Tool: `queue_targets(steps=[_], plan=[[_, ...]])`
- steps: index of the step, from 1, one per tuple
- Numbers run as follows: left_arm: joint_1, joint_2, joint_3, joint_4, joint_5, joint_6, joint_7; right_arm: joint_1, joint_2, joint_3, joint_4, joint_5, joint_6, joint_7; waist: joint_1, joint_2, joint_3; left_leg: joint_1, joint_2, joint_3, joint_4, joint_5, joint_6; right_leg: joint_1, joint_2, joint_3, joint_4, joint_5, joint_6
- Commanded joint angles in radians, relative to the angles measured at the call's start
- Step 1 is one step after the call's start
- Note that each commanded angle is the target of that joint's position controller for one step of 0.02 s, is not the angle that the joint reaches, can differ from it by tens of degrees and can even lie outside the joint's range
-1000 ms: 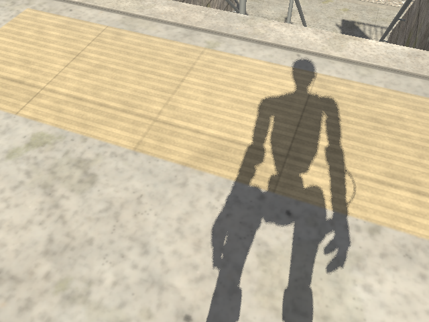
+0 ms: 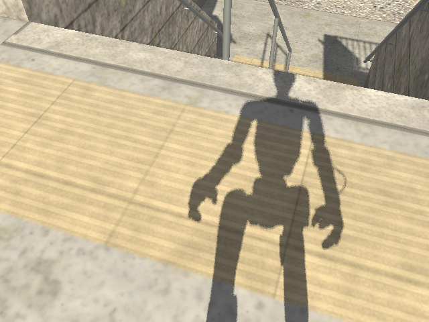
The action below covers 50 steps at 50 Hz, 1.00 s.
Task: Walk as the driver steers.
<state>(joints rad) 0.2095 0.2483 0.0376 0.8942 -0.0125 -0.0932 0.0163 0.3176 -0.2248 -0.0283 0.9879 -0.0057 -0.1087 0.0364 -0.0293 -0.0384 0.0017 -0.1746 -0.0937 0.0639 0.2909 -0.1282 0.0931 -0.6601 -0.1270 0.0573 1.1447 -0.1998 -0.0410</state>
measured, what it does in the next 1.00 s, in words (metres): walks ahead: right foot, then left foot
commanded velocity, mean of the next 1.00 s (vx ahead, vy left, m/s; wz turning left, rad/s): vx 0.50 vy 0.00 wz -0.09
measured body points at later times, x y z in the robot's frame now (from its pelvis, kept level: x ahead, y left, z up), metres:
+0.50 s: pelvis +0.28 -0.08 +0.00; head +0.29 -0.10 +0.45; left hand +0.33 +0.18 -0.12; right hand +0.36 -0.35 -0.14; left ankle +0.27 +0.08 -0.66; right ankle +0.30 -0.16 -0.74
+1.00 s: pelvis +0.55 -0.02 -0.01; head +0.57 -0.01 +0.44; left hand +0.60 +0.25 -0.15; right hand +0.65 -0.29 -0.12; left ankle +0.61 +0.08 -0.74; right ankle +0.45 -0.17 -0.65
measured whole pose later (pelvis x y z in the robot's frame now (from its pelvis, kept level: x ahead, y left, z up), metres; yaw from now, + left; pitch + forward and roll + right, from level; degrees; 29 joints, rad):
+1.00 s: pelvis +0.55 -0.02 -0.01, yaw -6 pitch +2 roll +0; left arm 0.33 0.26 0.06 0.95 -0.03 -0.07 0.01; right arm 0.15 -0.23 -0.05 0.89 0.00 -0.11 0.02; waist 0.01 -0.04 0.02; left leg -0.34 0.01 0.09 0.47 -0.16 0.03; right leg -0.45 -0.05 0.05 1.18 -0.36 -0.05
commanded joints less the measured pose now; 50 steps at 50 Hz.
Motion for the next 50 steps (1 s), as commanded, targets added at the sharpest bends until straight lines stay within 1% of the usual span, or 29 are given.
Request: queue_targets(steps=[1, 6, 9, 11, 13, 14, 15, 16, 17, 18, 19, 20, 21, 22, 24, 26, 28, 32, 37, 40, 41, 42, 43, 44, 45, 46, 47, 48, 50], plan=[[0.034, 0.046, 0.014, -0.043, 0.013, 0.004, 0.007, -0.038, -0.13, -0.02, -0.053, 0.001, -0.018, -0.02, 0.046, 0.077, 0.055, -0.104, 0.278, -0.206, -0.205, 0.083, 0.17, -0.025, -0.042, 0.001, -0.138, 0.158, 0.027], [-0.161, 0.028, 0.005, -0.095, 0.0, -0.008, -0.01, 0.064, -0.164, -0.027, -0.029, 0.02, -0.002, -0.036, -0.025, 0.079, 0.058, 0.012, 0.269, -0.159, -0.186, 0.084, 0.123, 0.01, 0.012, -0.044, -0.472, 0.312, 0.038], [-0.241, 0.035, 0.002, -0.127, -0.009, -0.013, -0.029, 0.112, -0.167, -0.03, -0.007, 0.026, 0.011, -0.037, -0.051, 0.087, 0.08, 0.114, 0.308, -0.171, -0.143, 0.066, 0.118, -0.002, 0.027, -0.045, -0.561, 0.261, 0.029], [-0.258, 0.049, 0.004, -0.145, -0.01, -0.021, -0.042, 0.12, -0.172, -0.034, 0.0, 0.026, 0.021, -0.04, -0.044, 0.093, 0.082, 0.177, 0.34, -0.186, -0.099, 0.082, 0.107, 0.008, 0.037, -0.044, -0.605, 0.186, 0.004], [-0.194, 0.078, 0.016, -0.138, -0.009, -0.03, -0.049, 0.096, -0.188, -0.04, -0.003, 0.026, 0.032, -0.042, 0.004, 0.114, 0.048, 0.2, 0.349, -0.186, -0.018, 0.216, 0.087, 0.123, 0.068, -0.068, -0.645, 0.114, -0.026], [-0.087, 0.108, 0.034, -0.108, -0.007, -0.032, -0.047, 0.073, -0.183, -0.037, -0.009, 0.023, 0.037, -0.042, 0.064, 0.112, -0.013, 0.187, 0.311, -0.151, 0.108, 0.386, 0.065, 0.272, 0.102, -0.097, -0.667, 0.103, -0.048], [0.106, 0.17, 0.062, -0.053, -0.005, -0.034, -0.04, 0.064, -0.15, -0.023, -0.023, 0.011, 0.039, -0.041, 0.141, 0.081, -0.14, 0.083, 0.249, -0.099, 0.345, 0.425, 0.034, 0.54, 0.07, -0.057, -0.648, 0.128, -0.091], [0.27, 0.287, 0.09, -0.026, 0.016, -0.03, -0.035, 0.14, -0.058, 0.007, -0.051, 0.0, 0.023, -0.035, 0.149, -0.122, -0.312, -0.281, 0.118, -0.02, 0.753, 0.104, -0.036, 0.951, -0.19, 0.318, -0.662, 0.092, -0.224], [0.305, 0.251, 0.08, -0.011, 0.012, -0.025, -0.04, 0.179, -0.026, 0.019, -0.037, 0.018, -0.004, -0.029, 0.138, -0.264, -0.403, -0.515, 0.026, -0.122, 0.972, -0.417, -0.052, 1.085, -0.295, 0.681, -0.826, -0.028, -0.312], [0.232, 0.174, 0.056, -0.024, 0.006, -0.027, -0.041, 0.099, -0.143, -0.009, -0.051, 0.042, -0.022, -0.025, 0.135, -0.166, -0.274, -0.611, 0.096, -0.189, 1.063, -0.382, -0.029, 0.982, -0.26, 0.589, -0.843, -0.065, -0.258], [0.137, 0.132, 0.042, -0.048, 0.005, -0.025, -0.039, 0.016, -0.165, -0.015, -0.077, 0.051, -0.029, -0.025, 0.109, -0.1, -0.171, -0.616, 0.151, -0.161, 1.046, -0.287, -0.016, 0.838, -0.223, 0.429, -0.855, -0.002, -0.218], [0.058, 0.104, 0.031, -0.06, 0.009, -0.024, -0.044, -0.024, -0.152, -0.018, -0.083, 0.039, -0.024, -0.031, 0.076, -0.023, -0.1, -0.571, 0.192, -0.139, 0.982, -0.206, -0.022, 0.692, -0.177, 0.317, -0.894, 0.084, -0.198], [0.021, 0.077, 0.023, -0.064, 0.013, -0.026, -0.048, -0.027, -0.143, -0.026, -0.083, 0.026, -0.011, -0.036, 0.045, -0.023, -0.062, -0.517, 0.224, -0.14, 0.914, -0.154, -0.026, 0.6, -0.136, 0.239, -0.929, 0.13, -0.179], [0.014, 0.065, 0.019, -0.056, 0.018, -0.027, -0.052, -0.007, -0.118, -0.025, -0.078, 0.023, 0.004, -0.037, 0.023, -0.037, -0.046, -0.465, 0.234, -0.137, 0.882, -0.123, -0.031, 0.541, -0.111, 0.194, -0.96, 0.151, -0.173], [0.048, 0.081, 0.024, -0.03, 0.017, -0.032, -0.052, 0.012, -0.086, -0.024, -0.074, 0.02, 0.024, -0.04, 0.004, -0.031, -0.025, -0.451, 0.236, -0.122, 0.84, -0.086, -0.045, 0.499, -0.093, 0.13, -0.992, 0.244, -0.187], [0.083, 0.109, 0.032, -0.011, 0.018, -0.032, -0.042, -0.048, -0.091, -0.029, -0.098, 0.014, 0.03, -0.043, 0.009, -0.014, 0.002, -0.517, 0.241, -0.12, 0.758, -0.011, -0.061, 0.511, -0.093, 0.094, -1.01, 0.309, -0.194], [0.116, 0.114, 0.033, 0.005, 0.016, -0.024, -0.03, -0.129, -0.086, -0.031, -0.125, 0.01, 0.029, -0.042, 0.026, -0.011, 0.018, -0.566, 0.24, -0.116, 0.644, 0.08, -0.072, 0.538, -0.088, 0.066, -1.019, 0.327, -0.186], [0.169, 0.127, 0.033, 0.028, 0.007, -0.016, -0.016, -0.272, -0.066, -0.024, -0.164, 0.015, 0.021, -0.031, 0.068, -0.019, 0.048, -0.527, 0.208, -0.082, 0.409, 0.235, -0.073, 0.557, -0.062, 0.008, -1.039, 0.269, -0.156], [0.254, 0.131, 0.038, 0.075, -0.006, 0.003, -0.009, -0.413, -0.072, -0.02, -0.219, 0.024, 0.006, -0.009, 0.103, -0.018, 0.099, -0.543, 0.18, -0.087, 0.264, 0.187, -0.059, 0.684, -0.11, 0.047, -0.986, 0.246, -0.155], [0.231, 0.155, 0.05, 0.073, -0.009, 0.017, 0.0, -0.381, -0.105, -0.03, -0.224, 0.024, -0.012, 0.003, 0.06, -0.038, 0.073, -0.428, 0.152, -0.086, 0.206, 0.098, -0.04, 0.712, -0.133, 0.086, -0.909, 0.315, -0.136], [0.208, 0.164, 0.053, 0.066, -0.009, 0.021, 0.0, -0.322, -0.127, -0.041, -0.21, 0.024, -0.017, 0.002, 0.023, -0.052, 0.038, -0.32, 0.126, -0.065, 0.194, 0.069, -0.03, 0.699, -0.122, 0.085, -0.847, 0.425, -0.126], [0.188, 0.151, 0.048, 0.058, -0.004, 0.024, -0.001, -0.189, -0.164, -0.063, -0.17, 0.023, -0.019, -0.005, -0.044, -0.047, -0.042, -0.129, 0.1, -0.042, 0.179, 0.065, -0.009, 0.66, -0.072, 0.057, -0.705, 0.542, -0.103], [0.17, 0.114, 0.033, 0.034, 0.008, 0.023, -0.003, 0.006, -0.227, -0.086, -0.126, 0.011, -0.021, -0.015, -0.121, -0.006, -0.189, 0.182, 0.204, -0.137, 0.23, 0.085, 0.041, 0.492, -0.009, 0.016, -0.447, 0.432, -0.067], [0.287, -0.01, 0.001, 0.021, 0.005, 0.007, -0.008, 0.134, -0.322, -0.11, -0.104, -0.007, -0.012, -0.022, -0.096, 0.226, -0.357, 0.596, 0.471, -0.539, 0.185, -0.042, 0.176, 0.083, 0.153, -0.064, -0.043, 0.017, 0.013], [0.298, 0.019, 0.005, 0.032, -0.015, -0.012, -0.011, 0.133, -0.251, -0.088, -0.108, -0.004, -0.008, -0.02, -0.097, 0.304, -0.431, 0.601, 0.53, -0.782, 0.045, -0.134, 0.202, -0.033, 0.168, 0.08, 0.133, -0.377, 0.008], [0.214, 0.115, 0.033, 0.01, -0.041, -0.016, -0.01, 0.05, -0.185, -0.068, -0.12, 0.004, -0.009, -0.023, -0.083, 0.232, -0.267, 0.463, 0.499, -0.638, 0.022, -0.183, 0.146, -0.11, 0.11, 0.094, 0.2, -0.324, -0.004], [0.153, 0.121, 0.037, -0.009, -0.04, -0.012, -0.004, -0.032, -0.147, -0.056, -0.134, 0.01, -0.009, -0.024, -0.055, 0.167, -0.162, 0.303, 0.47, -0.496, -0.005, -0.157, 0.109, -0.105, 0.055, 0.059, 0.18, -0.23, -0.012], [0.121, 0.11, 0.043, -0.014, -0.027, -0.004, 0.002, -0.1, -0.114, -0.047, -0.135, 0.007, -0.01, -0.02, -0.023, 0.122, -0.087, 0.156, 0.427, -0.391, -0.051, -0.108, 0.088, -0.057, 0.021, 0.049, 0.127, -0.156, -0.012], [0.163, 0.061, 0.049, -0.008, -0.022, 0.028, 0.002, -0.153, -0.085, -0.042, -0.123, -0.006, -0.016, -0.017, 0.034, 0.165, -0.032, 0.0, 0.369, -0.238, -0.12, -0.042, 0.066, 0.052, -0.02, 0.05, 0.064, -0.081, -0.015]])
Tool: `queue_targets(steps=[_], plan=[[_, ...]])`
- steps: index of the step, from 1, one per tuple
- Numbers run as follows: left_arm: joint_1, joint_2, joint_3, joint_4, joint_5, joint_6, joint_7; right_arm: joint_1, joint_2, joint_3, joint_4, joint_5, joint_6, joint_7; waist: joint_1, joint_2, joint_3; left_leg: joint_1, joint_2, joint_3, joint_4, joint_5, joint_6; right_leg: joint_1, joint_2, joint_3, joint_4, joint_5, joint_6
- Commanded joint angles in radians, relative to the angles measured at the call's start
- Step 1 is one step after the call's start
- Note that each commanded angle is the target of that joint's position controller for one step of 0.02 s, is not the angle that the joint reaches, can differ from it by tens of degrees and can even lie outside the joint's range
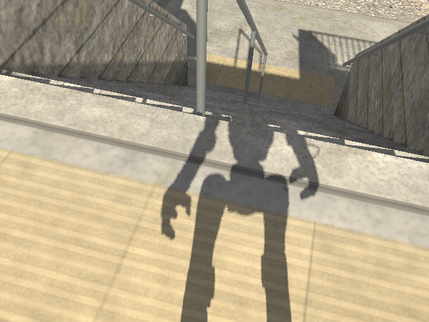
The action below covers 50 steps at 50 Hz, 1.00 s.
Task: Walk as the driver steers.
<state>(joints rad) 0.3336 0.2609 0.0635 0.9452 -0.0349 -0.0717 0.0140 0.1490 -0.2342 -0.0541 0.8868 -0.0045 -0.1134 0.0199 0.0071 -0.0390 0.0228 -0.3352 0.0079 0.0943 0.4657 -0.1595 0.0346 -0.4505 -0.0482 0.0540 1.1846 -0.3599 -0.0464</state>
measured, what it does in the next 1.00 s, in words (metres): walks ahead, turning right: right foot, then left foot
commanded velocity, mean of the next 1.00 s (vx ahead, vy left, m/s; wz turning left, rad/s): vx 0.50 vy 0.00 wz -0.53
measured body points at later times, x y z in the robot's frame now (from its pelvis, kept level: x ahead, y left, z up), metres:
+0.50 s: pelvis +0.25 -0.08 -0.01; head +0.29 -0.10 +0.43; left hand +0.48 +0.14 -0.12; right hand +0.25 -0.37 -0.15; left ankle +0.14 +0.11 -0.63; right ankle +0.31 -0.17 -0.74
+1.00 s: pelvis +0.54 -0.14 -0.01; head +0.56 -0.15 +0.44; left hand +0.73 +0.07 -0.13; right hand +0.55 -0.45 -0.10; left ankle +0.65 -0.09 -0.74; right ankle +0.35 -0.17 -0.66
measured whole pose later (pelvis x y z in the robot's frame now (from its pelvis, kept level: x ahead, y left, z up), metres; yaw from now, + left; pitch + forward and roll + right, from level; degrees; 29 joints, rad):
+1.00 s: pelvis +0.54 -0.14 -0.01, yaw -32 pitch +2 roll +1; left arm 0.36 0.27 0.07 0.79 0.00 -0.06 0.01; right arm 0.10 -0.26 -0.06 0.79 -0.01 -0.13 0.03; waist 0.02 -0.03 0.00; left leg -0.41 -0.05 0.00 0.52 -0.16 0.04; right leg -0.30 0.08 0.16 1.11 -0.47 -0.04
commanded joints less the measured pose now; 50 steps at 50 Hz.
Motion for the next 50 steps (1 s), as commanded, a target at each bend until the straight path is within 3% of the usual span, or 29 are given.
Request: queue_targets(steps=[1, 4, 8, 12, 15, 16, 18, 19, 20, 21, 22, 23, 24, 25, 26, 27, 29, 32, 35, 39, 42, 44, 45, 46, 47, 48, 49, 50], plan=[[0.047, 0.026, 0.022, -0.06, -0.001, 0.019, 0.003, 0.016, -0.08, -0.02, -0.014, -0.008, -0.014, -0.002, 0.007, 0.158, -0.038, 0.131, 0.26, -0.215, -0.315, 0.033, 0.131, -0.147, -0.101, 0.045, 0.018, 0.099, -0.008], [-0.012, 0.031, 0.031, -0.098, 0.008, 0.039, 0.006, 0.04, -0.115, -0.033, 0.009, -0.013, -0.019, -0.015, 0.013, 0.114, 0.001, 0.135, 0.263, -0.113, -0.341, 0.139, 0.147, -0.227, -0.106, 0.06, -0.046, 0.204, 0.003], [-0.12, 0.025, 0.029, -0.142, 0.013, 0.031, -0.014, 0.074, -0.144, -0.04, 0.023, -0.014, -0.008, -0.035, -0.01, 0.092, 0.023, 0.203, 0.255, -0.011, -0.347, 0.193, 0.133, -0.27, -0.093, 0.038, -0.26, 0.374, 0.013], [-0.27, 0.009, 0.015, -0.202, 0.017, 0.027, -0.043, 0.133, -0.175, -0.049, 0.035, 0.0, 0.009, -0.046, -0.066, 0.07, 0.069, 0.295, 0.28, 0.054, -0.339, 0.196, 0.126, -0.284, -0.083, -0.041, -0.427, 0.402, 0.004], [-0.332, 0.015, 0.012, -0.249, 0.013, 0.03, -0.062, 0.165, -0.192, -0.058, 0.045, 0.015, 0.03, -0.045, -0.078, 0.079, 0.087, 0.398, 0.308, 0.085, -0.287, 0.256, 0.111, -0.296, -0.068, -0.082, -0.494, 0.31, -0.02], [-0.334, 0.023, 0.015, -0.261, 0.013, 0.031, -0.067, 0.161, -0.201, -0.061, 0.044, 0.019, 0.036, -0.044, -0.069, 0.088, 0.082, 0.419, 0.313, 0.099, -0.253, 0.335, 0.102, -0.271, -0.053, -0.104, -0.509, 0.263, -0.034], [-0.28, 0.059, 0.032, -0.27, 0.013, 0.036, -0.071, 0.132, -0.231, -0.07, 0.032, 0.027, 0.048, -0.046, -0.019, 0.126, 0.021, 0.435, 0.309, 0.133, -0.113, 0.675, 0.079, -0.131, 0.015, -0.168, -0.519, 0.164, -0.071], [-0.182, 0.091, 0.051, -0.252, 0.01, 0.037, -0.071, 0.115, -0.242, -0.072, 0.027, 0.031, 0.056, -0.047, 0.042, 0.133, -0.037, 0.42, 0.293, 0.152, 0.038, 0.818, 0.064, 0.004, 0.064, -0.197, -0.542, 0.144, -0.097], [-0.015, 0.15, 0.085, -0.208, 0.007, 0.037, -0.061, 0.1, -0.236, -0.068, 0.019, 0.034, 0.06, -0.047, 0.129, 0.106, -0.125, 0.332, 0.248, 0.175, 0.263, 0.802, 0.03, 0.25, 0.116, -0.199, -0.617, 0.212, -0.136], [0.125, 0.257, 0.122, -0.178, 0.008, 0.045, -0.037, 0.112, -0.186, -0.049, -0.007, 0.006, 0.051, -0.046, 0.165, -0.048, -0.211, 0.049, 0.193, 0.176, 0.6, 0.395, -0.023, 0.549, -0.045, 0.074, -0.652, 0.217, -0.201], [0.058, 0.34, 0.124, -0.209, 0.007, 0.031, -0.037, 0.172, -0.055, -0.009, -0.072, -0.007, 0.012, -0.032, 0.038, -0.259, -0.314, -0.369, -0.037, 0.011, 0.938, -0.402, -0.075, 0.828, -0.277, 0.688, -0.828, 0.062, -0.406], [0.1, 0.244, 0.094, -0.216, 0.02, 0.019, -0.045, 0.056, -0.145, -0.024, -0.089, 0.035, -0.034, -0.016, 0.116, -0.114, -0.358, -0.475, -0.007, -0.181, 0.991, -0.387, -0.044, 0.839, -0.296, 0.749, -0.929, 0.043, -0.381], [0.068, 0.185, 0.077, -0.21, 0.027, 0.006, -0.046, -0.006, -0.16, -0.028, -0.109, 0.062, -0.05, -0.01, 0.104, -0.077, -0.235, -0.528, 0.038, -0.171, 0.952, -0.306, -0.012, 0.751, -0.264, 0.588, -0.909, 0.123, -0.329], [-0.008, 0.149, 0.066, -0.224, 0.021, 0.0, -0.047, -0.003, -0.149, -0.026, -0.096, 0.044, -0.052, -0.017, 0.051, 0.024, -0.155, -0.469, 0.088, -0.176, 0.852, -0.225, -0.004, 0.587, -0.215, 0.451, -0.901, 0.23, -0.287], [-0.078, 0.11, 0.052, -0.24, 0.02, -0.002, -0.044, 0.006, -0.163, -0.037, -0.082, 0.019, -0.042, -0.024, 0.014, 0.03, -0.12, -0.388, 0.12, -0.174, 0.759, -0.184, -0.01, 0.458, -0.173, 0.351, -0.908, 0.316, -0.254], [-0.111, 0.098, 0.045, -0.257, 0.028, -0.002, -0.039, 0.027, -0.165, -0.043, -0.079, 0.013, -0.026, -0.022, -0.015, 0.014, -0.102, -0.322, 0.135, -0.179, 0.715, -0.156, -0.017, 0.372, -0.149, 0.312, -0.931, 0.359, -0.246], [-0.104, 0.123, 0.049, -0.259, 0.025, -0.007, -0.029, 0.029, -0.144, -0.044, -0.09, 0.0, -0.001, -0.022, -0.032, 0.023, -0.086, -0.282, 0.125, -0.16, 0.632, -0.118, -0.048, 0.291, -0.129, 0.273, -0.959, 0.435, -0.253], [-0.051, 0.161, 0.058, -0.25, 0.02, -0.01, -0.009, -0.075, -0.117, -0.035, -0.129, -0.011, 0.01, -0.029, -0.009, 0.015, -0.044, -0.314, 0.094, -0.147, 0.435, 0.029, -0.087, 0.249, -0.098, 0.219, -0.976, 0.459, -0.241], [-0.014, 0.157, 0.058, -0.241, 0.016, -0.003, 0.0, -0.179, -0.095, -0.023, -0.16, -0.003, 0.004, -0.02, 0.032, -0.03, -0.021, -0.266, 0.046, -0.143, 0.205, 0.208, -0.086, 0.224, -0.053, 0.186, -0.964, 0.352, -0.194], [0.038, 0.159, 0.06, -0.218, 0.009, 0.003, 0.0, -0.262, -0.112, -0.021, -0.202, 0.012, -0.008, -0.004, 0.066, -0.056, -0.007, -0.213, 0.011, -0.154, 0.072, 0.253, -0.071, 0.258, -0.075, 0.247, -0.916, 0.281, -0.171], [0.045, 0.155, 0.06, -0.216, 0.008, 0.014, 0.009, -0.247, -0.145, -0.032, -0.212, 0.013, -0.024, 0.008, 0.049, -0.075, -0.017, -0.171, -0.001, -0.169, 0.016, 0.159, -0.045, 0.335, -0.105, 0.329, -0.828, 0.288, -0.156], [0.025, 0.139, 0.054, -0.22, 0.014, 0.022, 0.012, -0.134, -0.164, -0.043, -0.181, 0.009, -0.035, 0.008, -0.007, -0.104, -0.054, -0.038, -0.013, -0.131, -0.025, 0.123, -0.01, 0.356, -0.091, 0.328, -0.742, 0.397, -0.133], [0.021, 0.104, 0.041, -0.225, 0.019, 0.02, 0.009, -0.026, -0.195, -0.057, -0.155, -0.006, -0.041, 0.005, -0.055, -0.087, -0.131, 0.138, 0.022, -0.148, -0.023, 0.139, 0.029, 0.325, -0.037, 0.285, -0.603, 0.472, -0.103], [0.03, 0.059, 0.02, -0.243, 0.038, 0.018, 0.006, 0.137, -0.247, -0.068, -0.138, -0.016, -0.04, 0.0, -0.114, 0.026, -0.275, 0.4, 0.189, -0.327, 0.002, 0.114, 0.094, 0.188, 0.028, 0.202, -0.319, 0.302, -0.063], [0.219, -0.002, 0.006, -0.237, -0.001, 0.008, 0.003, 0.244, -0.316, -0.09, -0.079, -0.015, -0.028, 0.009, -0.04, 0.396, -0.378, 0.709, 0.393, -0.813, -0.099, -0.093, 0.277, -0.186, 0.167, 0.115, 0.001, -0.203, 0.01], [0.196, 0.099, 0.018, -0.212, -0.014, 0.005, 0.007, 0.232, -0.217, -0.068, -0.086, 0.019, -0.025, 0.017, -0.072, 0.276, -0.3, 0.674, 0.391, -0.906, -0.166, -0.351, 0.257, -0.321, 0.102, 0.166, 0.123, -0.211, 0.009], [0.052, 0.15, 0.03, -0.235, -0.005, 0.004, 0.005, 0.174, -0.156, -0.051, -0.099, 0.023, -0.02, 0.015, -0.097, 0.172, -0.159, 0.539, 0.339, -0.754, -0.182, -0.351, 0.214, -0.355, 0.07, 0.151, 0.14, -0.12, 0.004], [0.001, 0.081, 0.001, -0.191, 0.157, -0.031, -0.039, 0.17, -0.02, 0.023, -0.108, -0.061, -0.021, -0.013, -0.106, 0.146, -0.015, 0.406, 0.237, -0.631, -0.254, -0.402, 0.216, -0.404, 0.077, 0.116, 0.138, -0.006, 0.004]])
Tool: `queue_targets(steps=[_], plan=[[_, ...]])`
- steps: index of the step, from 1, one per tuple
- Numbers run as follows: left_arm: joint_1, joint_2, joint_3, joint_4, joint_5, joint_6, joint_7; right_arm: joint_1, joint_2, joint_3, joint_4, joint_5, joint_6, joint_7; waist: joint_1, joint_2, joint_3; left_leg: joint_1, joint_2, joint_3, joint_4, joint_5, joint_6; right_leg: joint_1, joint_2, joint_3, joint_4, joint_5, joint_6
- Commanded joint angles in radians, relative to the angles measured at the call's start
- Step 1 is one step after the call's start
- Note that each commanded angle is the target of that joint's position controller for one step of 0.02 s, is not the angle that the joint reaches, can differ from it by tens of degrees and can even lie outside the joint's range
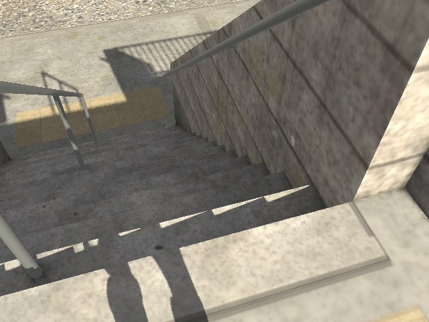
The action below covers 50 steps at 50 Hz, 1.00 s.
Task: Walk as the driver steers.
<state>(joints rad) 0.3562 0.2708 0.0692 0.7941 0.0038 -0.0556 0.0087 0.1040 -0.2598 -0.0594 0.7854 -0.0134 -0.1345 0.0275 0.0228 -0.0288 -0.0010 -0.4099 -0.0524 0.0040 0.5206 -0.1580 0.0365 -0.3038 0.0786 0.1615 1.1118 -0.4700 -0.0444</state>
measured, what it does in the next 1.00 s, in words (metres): walks ahead, turning left: right foot, then left foot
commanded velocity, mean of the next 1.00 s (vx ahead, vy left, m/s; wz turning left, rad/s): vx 0.50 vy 0.00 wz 0.41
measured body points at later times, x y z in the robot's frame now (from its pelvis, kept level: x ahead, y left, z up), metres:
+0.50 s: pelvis +0.26 -0.02 +0.02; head +0.28 -0.02 +0.47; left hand +0.36 +0.24 -0.08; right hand +0.40 -0.26 -0.11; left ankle +0.22 +0.11 -0.65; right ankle +0.29 -0.12 -0.73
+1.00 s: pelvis +0.49 +0.12 +0.00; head +0.51 +0.12 +0.45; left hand +0.50 +0.40 -0.11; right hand +0.63 -0.11 -0.13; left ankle +0.50 +0.20 -0.73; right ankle +0.53 -0.03 -0.65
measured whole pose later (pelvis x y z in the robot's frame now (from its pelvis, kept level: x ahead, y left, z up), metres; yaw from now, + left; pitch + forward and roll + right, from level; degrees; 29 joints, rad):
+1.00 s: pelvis +0.49 +0.12 +0.00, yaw +29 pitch +2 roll +1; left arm 0.21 0.24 -0.02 0.83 0.06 -0.09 0.02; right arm 0.40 -0.27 -0.06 0.89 -0.02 -0.10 0.03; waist -0.06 -0.01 -0.03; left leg -0.35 -0.14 -0.02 0.51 -0.19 0.10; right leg -0.50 -0.08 0.04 1.15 -0.47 0.02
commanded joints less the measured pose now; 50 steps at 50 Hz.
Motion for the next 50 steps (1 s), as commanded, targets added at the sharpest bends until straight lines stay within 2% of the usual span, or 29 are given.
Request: queue_targets(steps=[1, 4, 9, 13, 16, 17, 18, 19, 20, 21, 22, 23, 24, 26, 30, 33, 35, 38, 39, 41, 42, 43, 44, 45, 46, 47, 48, 49, 50], plan=[[-0.046, 0.011, -0.015, -0.059, 0.144, -0.057, -0.043, 0.223, 0.018, 0.031, 0.011, -0.048, 0.005, -0.028, -0.095, 0.173, 0.009, 0.436, 0.268, -0.458, -0.329, -0.287, 0.212, -0.53, -0.083, -0.002, 0.131, 0.154, -0.012], [-0.109, 0.019, -0.02, -0.069, 0.106, -0.047, -0.06, 0.161, -0.022, 0.026, -0.016, -0.017, 0.005, -0.03, -0.044, 0.108, -0.037, 0.285, 0.224, -0.345, -0.363, -0.11, 0.217, -0.38, -0.138, -0.064, -0.038, 0.122, 0.015], [-0.208, -0.017, -0.067, -0.1, 0.085, -0.03, -0.057, 0.163, -0.113, -0.01, -0.023, -0.033, -0.001, 0.033, -0.058, 0.065, 0.0, 0.052, 0.183, -0.239, -0.364, 0.034, 0.251, -0.143, -0.141, -0.153, -0.392, 0.28, 0.07], [-0.3, 0.045, -0.064, -0.144, 0.072, -0.047, -0.044, 0.248, -0.116, -0.016, 0.0, -0.039, 0.002, 0.049, -0.087, 0.068, 0.018, 0.178, 0.241, -0.334, -0.263, 0.072, 0.264, -0.165, -0.13, -0.146, -0.545, 0.366, 0.025], [-0.299, 0.087, -0.049, -0.164, 0.044, -0.068, -0.03, 0.283, -0.119, -0.013, 0.027, -0.042, 0.004, 0.041, -0.047, 0.077, -0.014, 0.16, 0.199, -0.328, -0.152, 0.198, 0.192, 0.062, -0.111, -0.172, -0.638, 0.437, -0.054], [-0.186, 0.129, -0.03, -0.149, 0.043, -0.078, -0.019, 0.264, -0.104, -0.006, 0.017, -0.045, 0.0, 0.044, 0.018, 0.045, -0.085, 0.076, 0.136, -0.286, -0.015, 0.232, 0.128, 0.263, -0.158, -0.135, -0.613, 0.465, -0.121], [0.018, 0.186, -0.021, -0.124, 0.041, -0.079, -0.006, 0.303, 0.007, 0.029, -0.032, -0.048, -0.017, 0.038, 0.073, -0.181, -0.345, -0.173, -0.047, -0.152, 0.332, 0.039, 0.022, 0.69, -0.418, 0.22, -0.662, 0.549, -0.368], [0.154, 0.154, -0.025, -0.069, 0.046, -0.061, -0.004, 0.285, 0.018, 0.032, -0.023, -0.048, -0.02, 0.046, 0.109, -0.199, -0.36, -0.396, -0.054, -0.114, 0.535, -0.39, 0.003, 0.771, -0.558, 0.516, -0.809, 0.372, -0.403], [0.117, 0.139, -0.019, -0.058, 0.049, -0.066, 0.001, 0.196, -0.031, 0.015, -0.019, -0.04, -0.011, 0.038, 0.103, -0.065, -0.112, -0.494, 0.026, -0.13, 0.647, -0.304, 0.024, 0.576, -0.517, 0.412, -0.855, 0.167, -0.284], [0.037, 0.086, -0.032, -0.063, 0.042, -0.062, 0.005, 0.185, -0.029, 0.015, 0.005, -0.039, -0.002, 0.016, 0.064, -0.072, -0.032, -0.488, 0.077, -0.091, 0.677, -0.216, 0.031, 0.438, -0.462, 0.256, -0.89, 0.077, -0.22], [-0.01, 0.016, -0.056, -0.072, 0.035, -0.057, 0.009, 0.215, -0.031, 0.014, 0.017, -0.052, 0.005, 0.007, 0.024, -0.074, -0.055, -0.418, 0.109, -0.092, 0.624, -0.15, 0.039, 0.376, -0.43, 0.173, -0.921, 0.151, -0.198], [-0.046, -0.016, -0.064, -0.077, 0.038, -0.058, 0.018, 0.186, -0.004, 0.024, 0.014, -0.073, 0.012, 0.01, 0.006, -0.048, -0.024, -0.37, 0.135, -0.089, 0.586, -0.113, 0.031, 0.308, -0.417, 0.097, -0.949, 0.278, -0.196], [-0.072, -0.018, -0.061, -0.082, 0.045, -0.058, 0.025, 0.17, 0.014, 0.03, 0.012, -0.075, 0.02, 0.019, -0.008, -0.052, -0.043, -0.33, 0.145, -0.08, 0.557, -0.129, 0.022, 0.297, -0.404, 0.035, -0.969, 0.352, -0.193], [-0.06, 0.023, -0.041, -0.068, 0.054, -0.063, 0.033, 0.122, 0.027, 0.036, 0.004, -0.055, 0.028, 0.038, 0.0, -0.041, -0.033, -0.34, 0.157, -0.055, 0.468, -0.071, 0.001, 0.292, -0.384, -0.082, -1.001, 0.478, -0.198], [-0.004, 0.063, -0.022, -0.005, 0.098, -0.064, 0.012, 0.054, 0.04, 0.056, -0.004, -0.033, 0.04, 0.079, -0.004, -0.03, -0.015, -0.295, 0.156, 0.0, 0.287, 0.15, 0.0, 0.232, -0.361, -0.269, -1.001, 0.765, -0.197], [-0.037, 0.093, -0.016, 0.019, 0.099, -0.069, -0.01, 0.034, 0.008, 0.055, -0.017, -0.036, 0.06, 0.078, -0.037, -0.035, -0.003, -0.239, 0.153, -0.016, 0.229, 0.209, 0.008, 0.198, -0.38, -0.341, -0.978, 0.844, -0.175], [-0.018, 0.107, -0.015, 0.039, 0.099, -0.071, -0.02, 0.019, -0.023, 0.043, -0.023, -0.048, 0.065, 0.075, -0.036, -0.034, 0.01, -0.238, 0.137, -0.027, 0.189, 0.217, 0.011, 0.243, -0.384, -0.358, -0.947, 0.815, -0.15], [0.049, 0.123, -0.011, 0.086, 0.083, -0.065, -0.006, -0.046, -0.049, 0.026, -0.041, -0.05, 0.049, 0.059, -0.008, -0.057, 0.044, -0.242, 0.1, 0.018, 0.122, 0.11, 0.046, 0.354, -0.403, -0.369, -0.897, 0.737, -0.11], [0.048, 0.14, -0.014, 0.081, 0.105, -0.054, -0.009, -0.036, -0.055, 0.016, -0.055, -0.049, 0.048, 0.06, -0.017, -0.058, 0.035, -0.116, 0.045, 0.083, 0.182, 0.074, 0.062, 0.281, -0.383, -0.413, -0.834, 0.809, -0.102], [0.03, 0.174, -0.009, 0.091, 0.103, -0.06, -0.014, 0.138, -0.155, -0.041, -0.015, -0.02, 0.019, 0.041, -0.112, -0.029, -0.03, 0.205, -0.047, 0.107, 0.094, 0.12, 0.123, 0.161, -0.334, -0.47, -0.567, 0.944, -0.047], [0.129, 0.098, -0.034, 0.109, 0.115, -0.069, -0.012, 0.303, -0.237, -0.076, 0.032, -0.035, 0.01, 0.01, -0.127, 0.113, -0.203, 0.523, 0.049, -0.073, 0.122, 0.347, 0.224, 0.014, -0.294, -0.46, -0.282, 0.61, 0.026], [0.21, -0.047, -0.089, 0.045, 0.132, -0.084, -0.035, 0.487, -0.288, -0.071, 0.061, -0.033, 0.015, -0.012, -0.105, 0.248, -0.488, 0.968, 0.287, -0.56, -0.012, 0.302, 0.453, -0.28, -0.132, -0.332, -0.049, -0.145, 0.1], [-0.036, 0.024, -0.078, 0.012, 0.061, -0.083, -0.059, 0.607, -0.233, -0.068, 0.118, -0.036, 0.008, -0.006, -0.255, 0.119, -0.301, 0.928, 0.315, -0.713, -0.179, 0.045, 0.367, -0.546, -0.069, -0.164, 0.093, -0.156, 0.068], [-0.182, 0.044, -0.075, -0.022, 0.038, -0.077, -0.049, 0.543, -0.203, -0.067, 0.118, -0.024, -0.006, -0.008, -0.259, 0.1, -0.115, 0.754, 0.297, -0.623, -0.213, -0.127, 0.299, -0.645, -0.121, -0.093, 0.142, -0.098, 0.038], [-0.207, 0.09, -0.064, -0.024, 0.049, -0.075, -0.017, 0.44, -0.144, -0.047, 0.102, -0.01, -0.004, -0.006, -0.203, 0.086, -0.07, 0.542, 0.276, -0.581, -0.208, -0.099, 0.297, -0.585, -0.157, -0.077, 0.173, -0.047, 0.038], [-0.147, 0.086, -0.069, -0.025, 0.072, -0.075, 0.014, 0.404, -0.104, -0.023, 0.097, -0.012, -0.005, 0.005, -0.131, 0.092, -0.107, 0.387, 0.266, -0.521, -0.197, 0.021, 0.315, -0.461, -0.179, -0.057, 0.145, -0.003, 0.041], [-0.113, 0.055, -0.08, -0.018, 0.079, -0.069, 0.036, 0.335, -0.069, -0.006, 0.07, -0.023, -0.003, 0.016, -0.067, 0.064, -0.079, 0.185, 0.266, -0.489, -0.216, 0.102, 0.32, -0.339, -0.204, -0.048, 0.13, 0.001, 0.047], [-0.11, 0.157, -0.013, -0.041, -0.009, -0.015, 0.031, 0.247, -0.129, -0.034, 0.034, 0.031, 0.059, -0.012, 0.018, -0.006, -0.003, 0.154, 0.236, -0.454, -0.234, 0.359, 0.275, -0.28, -0.196, -0.106, 0.001, 0.038, 0.066], [-0.107, 0.033, -0.084, -0.044, 0.085, -0.036, 0.032, 0.223, -0.073, 0.004, 0.004, -0.026, 0.01, 0.02, -0.01, 0.078, -0.09, 0.02, 0.253, -0.422, -0.259, 0.251, 0.318, -0.233, -0.204, -0.061, 0.044, 0.0, 0.078]])
Velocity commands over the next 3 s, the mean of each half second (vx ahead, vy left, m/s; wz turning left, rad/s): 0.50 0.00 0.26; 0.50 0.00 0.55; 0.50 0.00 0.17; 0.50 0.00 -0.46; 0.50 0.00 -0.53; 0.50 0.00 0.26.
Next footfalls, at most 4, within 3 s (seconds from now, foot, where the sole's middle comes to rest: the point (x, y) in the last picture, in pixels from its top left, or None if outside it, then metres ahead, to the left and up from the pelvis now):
0.34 right None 0.33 -0.12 -0.76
0.82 left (156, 305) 0.53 0.22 -0.76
1.26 right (200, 262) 0.68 0.09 -0.76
1.70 left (125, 261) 0.78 0.39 -0.97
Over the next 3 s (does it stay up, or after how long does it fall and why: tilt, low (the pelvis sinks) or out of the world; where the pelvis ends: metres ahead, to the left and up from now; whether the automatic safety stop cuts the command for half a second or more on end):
stays up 1.42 0.38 -0.73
